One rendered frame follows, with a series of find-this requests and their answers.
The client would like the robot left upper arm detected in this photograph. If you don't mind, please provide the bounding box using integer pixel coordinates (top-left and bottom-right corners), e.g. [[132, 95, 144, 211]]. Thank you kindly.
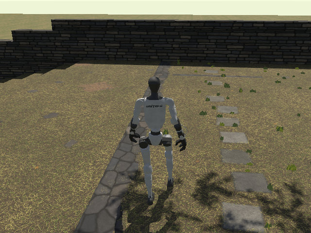
[[132, 98, 145, 124]]

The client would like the right robot forearm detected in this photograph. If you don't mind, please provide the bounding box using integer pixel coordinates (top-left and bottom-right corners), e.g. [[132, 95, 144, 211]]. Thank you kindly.
[[174, 117, 185, 140]]

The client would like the right robot hand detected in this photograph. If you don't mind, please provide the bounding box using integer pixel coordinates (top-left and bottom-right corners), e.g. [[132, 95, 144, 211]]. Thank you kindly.
[[175, 139, 187, 151]]

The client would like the humanoid robot head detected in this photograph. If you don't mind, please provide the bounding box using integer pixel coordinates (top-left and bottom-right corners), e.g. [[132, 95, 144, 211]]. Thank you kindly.
[[146, 77, 163, 100]]

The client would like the robot right upper arm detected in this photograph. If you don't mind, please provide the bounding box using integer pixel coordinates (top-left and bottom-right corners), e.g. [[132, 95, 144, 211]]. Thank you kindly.
[[165, 98, 178, 125]]

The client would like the left robot forearm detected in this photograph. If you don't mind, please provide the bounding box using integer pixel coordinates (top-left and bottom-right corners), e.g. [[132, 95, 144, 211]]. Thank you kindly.
[[130, 118, 137, 134]]

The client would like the right robot shin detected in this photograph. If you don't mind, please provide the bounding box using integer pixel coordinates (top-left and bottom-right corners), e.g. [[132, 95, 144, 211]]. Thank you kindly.
[[166, 151, 173, 181]]

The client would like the left robot hand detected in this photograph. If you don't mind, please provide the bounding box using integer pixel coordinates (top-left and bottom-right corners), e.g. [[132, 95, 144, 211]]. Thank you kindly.
[[129, 133, 140, 143]]

